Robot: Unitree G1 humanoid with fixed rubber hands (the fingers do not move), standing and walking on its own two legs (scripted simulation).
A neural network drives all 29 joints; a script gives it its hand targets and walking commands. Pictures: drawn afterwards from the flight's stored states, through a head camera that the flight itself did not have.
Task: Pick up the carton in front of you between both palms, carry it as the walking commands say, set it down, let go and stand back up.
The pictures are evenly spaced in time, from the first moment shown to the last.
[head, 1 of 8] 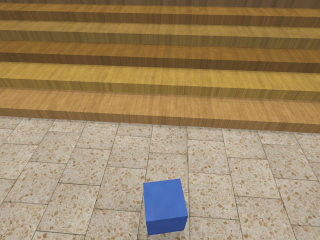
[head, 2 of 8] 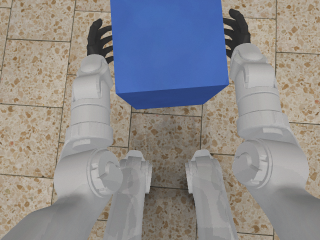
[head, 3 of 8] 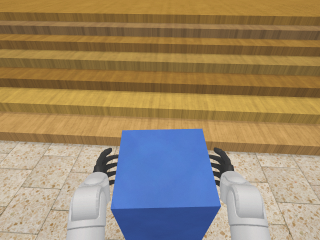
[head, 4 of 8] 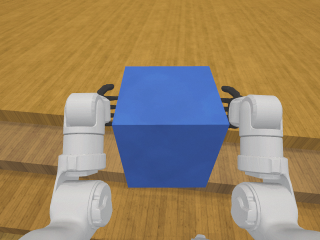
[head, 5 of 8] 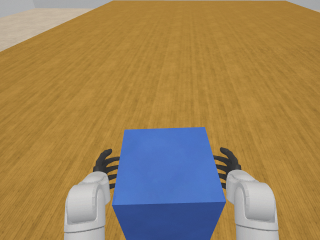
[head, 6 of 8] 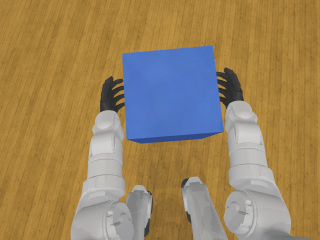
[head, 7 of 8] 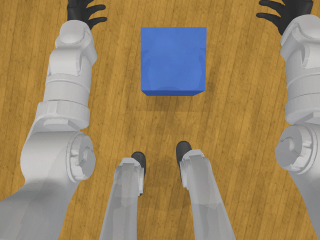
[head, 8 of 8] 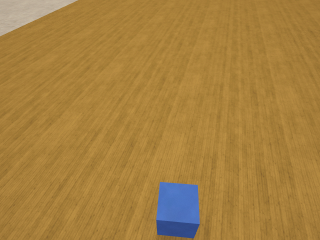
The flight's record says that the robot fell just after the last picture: no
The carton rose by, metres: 1.50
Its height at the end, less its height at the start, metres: +0.75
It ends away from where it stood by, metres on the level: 3.95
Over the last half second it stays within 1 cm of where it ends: yes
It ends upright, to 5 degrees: yes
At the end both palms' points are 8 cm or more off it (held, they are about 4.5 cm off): yes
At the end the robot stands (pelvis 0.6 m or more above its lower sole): yes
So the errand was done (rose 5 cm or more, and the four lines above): yes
